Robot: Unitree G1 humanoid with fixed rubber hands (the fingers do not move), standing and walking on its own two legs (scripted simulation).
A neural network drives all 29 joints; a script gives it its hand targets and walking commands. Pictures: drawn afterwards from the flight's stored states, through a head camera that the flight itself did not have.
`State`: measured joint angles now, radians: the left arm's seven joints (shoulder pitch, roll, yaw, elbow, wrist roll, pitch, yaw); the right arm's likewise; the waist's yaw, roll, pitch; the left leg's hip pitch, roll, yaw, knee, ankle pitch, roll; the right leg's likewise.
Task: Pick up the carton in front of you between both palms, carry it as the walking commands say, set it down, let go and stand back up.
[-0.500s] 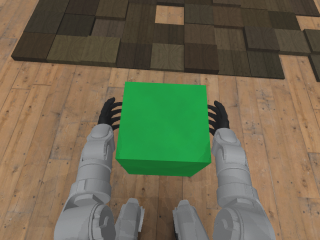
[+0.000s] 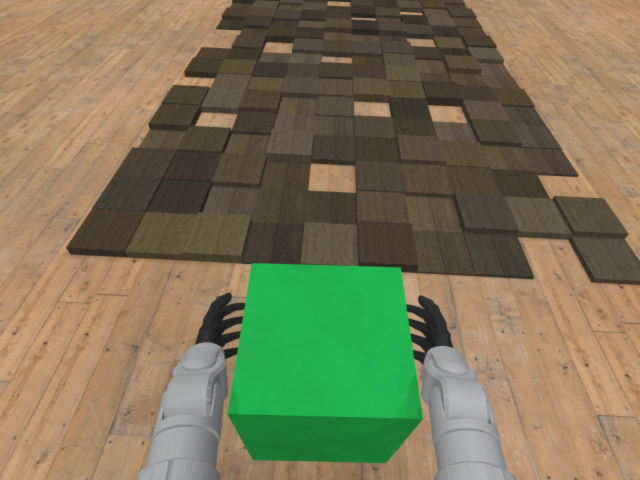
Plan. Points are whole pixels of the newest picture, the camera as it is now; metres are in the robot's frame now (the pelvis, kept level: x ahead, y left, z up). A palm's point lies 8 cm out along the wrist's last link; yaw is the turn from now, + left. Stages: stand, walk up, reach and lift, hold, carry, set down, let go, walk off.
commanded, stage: reach and lift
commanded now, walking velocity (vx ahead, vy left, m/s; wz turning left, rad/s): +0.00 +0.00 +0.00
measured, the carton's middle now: (322, 368) +0.31 +0.00 -0.07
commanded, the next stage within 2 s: hold in 1.12 s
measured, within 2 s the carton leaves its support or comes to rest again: neither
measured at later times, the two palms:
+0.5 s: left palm (203, 347) +0.29 +0.15 +0.04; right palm (447, 350) +0.29 -0.15 +0.04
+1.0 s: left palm (202, 338) +0.29 +0.15 +0.05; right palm (448, 342) +0.29 -0.15 +0.05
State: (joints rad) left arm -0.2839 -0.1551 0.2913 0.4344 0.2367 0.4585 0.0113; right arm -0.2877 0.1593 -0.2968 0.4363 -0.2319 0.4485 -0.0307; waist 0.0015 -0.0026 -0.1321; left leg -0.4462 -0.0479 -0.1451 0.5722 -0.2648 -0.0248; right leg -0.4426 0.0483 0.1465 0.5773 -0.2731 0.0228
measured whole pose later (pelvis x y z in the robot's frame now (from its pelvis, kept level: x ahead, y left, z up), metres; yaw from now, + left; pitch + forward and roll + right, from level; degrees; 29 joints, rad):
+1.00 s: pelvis +0.01 +0.00 +0.02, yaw +0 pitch -4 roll +0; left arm -0.25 -0.15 0.22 0.29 0.28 0.69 -0.01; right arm -0.26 0.15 -0.23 0.29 -0.28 0.67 0.00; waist 0.00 0.00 -0.01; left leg -0.08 -0.03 -0.14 0.35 -0.19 -0.02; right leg -0.08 0.03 0.14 0.35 -0.20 0.02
